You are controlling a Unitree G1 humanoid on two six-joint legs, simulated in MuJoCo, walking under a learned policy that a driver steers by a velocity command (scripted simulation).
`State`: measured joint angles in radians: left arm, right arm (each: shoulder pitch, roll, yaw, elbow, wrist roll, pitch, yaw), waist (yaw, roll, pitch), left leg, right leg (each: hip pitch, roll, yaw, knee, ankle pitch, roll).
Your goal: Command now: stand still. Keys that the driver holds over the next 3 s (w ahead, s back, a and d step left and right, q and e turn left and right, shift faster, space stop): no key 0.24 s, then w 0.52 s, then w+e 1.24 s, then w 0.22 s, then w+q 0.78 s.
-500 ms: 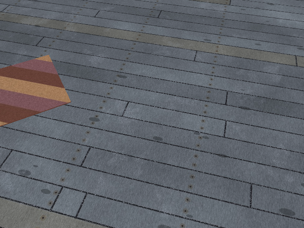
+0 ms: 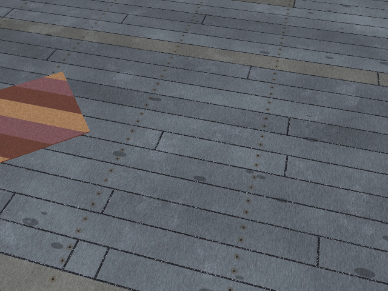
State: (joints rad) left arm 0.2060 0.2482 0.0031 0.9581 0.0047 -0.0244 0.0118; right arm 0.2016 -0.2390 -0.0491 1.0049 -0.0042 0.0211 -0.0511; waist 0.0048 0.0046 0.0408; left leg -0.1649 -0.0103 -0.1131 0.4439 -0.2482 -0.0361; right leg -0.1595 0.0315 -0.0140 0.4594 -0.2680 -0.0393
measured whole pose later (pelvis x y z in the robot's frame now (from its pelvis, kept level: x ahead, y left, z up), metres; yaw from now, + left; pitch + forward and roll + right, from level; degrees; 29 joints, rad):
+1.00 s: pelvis +0.25 +0.06 -0.01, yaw -5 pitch +2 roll +1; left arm 0.05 0.25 0.03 0.83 -0.03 -0.07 -0.05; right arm 0.42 -0.22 -0.02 1.07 0.00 -0.09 -0.02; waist -0.07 -0.04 0.02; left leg 0.17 -0.05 0.12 0.12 -0.33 0.03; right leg -0.66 -0.06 -0.03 0.60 0.06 -0.06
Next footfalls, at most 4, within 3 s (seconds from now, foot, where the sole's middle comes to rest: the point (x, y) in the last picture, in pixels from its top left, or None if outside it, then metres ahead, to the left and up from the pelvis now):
0.58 left None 0.13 0.16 -0.78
1.08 right None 0.48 -0.06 -0.78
1.58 left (190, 219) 0.80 0.06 -0.78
2.10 right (283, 201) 0.88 -0.31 -0.78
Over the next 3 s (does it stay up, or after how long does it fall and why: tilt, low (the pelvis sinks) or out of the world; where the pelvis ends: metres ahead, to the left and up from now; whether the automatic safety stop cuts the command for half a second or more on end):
stays up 1.23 -0.42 0.00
